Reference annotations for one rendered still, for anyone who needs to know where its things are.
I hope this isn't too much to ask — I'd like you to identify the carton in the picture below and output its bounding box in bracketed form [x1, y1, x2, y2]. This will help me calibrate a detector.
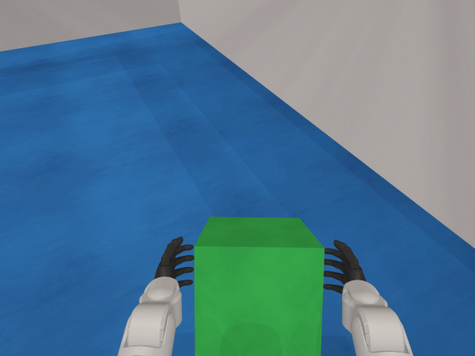
[194, 217, 324, 356]

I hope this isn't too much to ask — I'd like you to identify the robot right forearm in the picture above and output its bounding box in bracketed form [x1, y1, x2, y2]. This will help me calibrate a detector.
[342, 280, 413, 356]

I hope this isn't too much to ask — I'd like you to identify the left robot hand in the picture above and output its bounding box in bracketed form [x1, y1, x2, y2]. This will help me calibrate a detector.
[154, 237, 194, 287]

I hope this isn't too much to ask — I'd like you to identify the robot left forearm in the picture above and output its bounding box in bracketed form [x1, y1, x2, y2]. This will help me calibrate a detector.
[117, 277, 182, 356]

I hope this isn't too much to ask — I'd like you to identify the right robot hand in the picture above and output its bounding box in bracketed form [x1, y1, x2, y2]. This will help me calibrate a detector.
[323, 240, 366, 294]

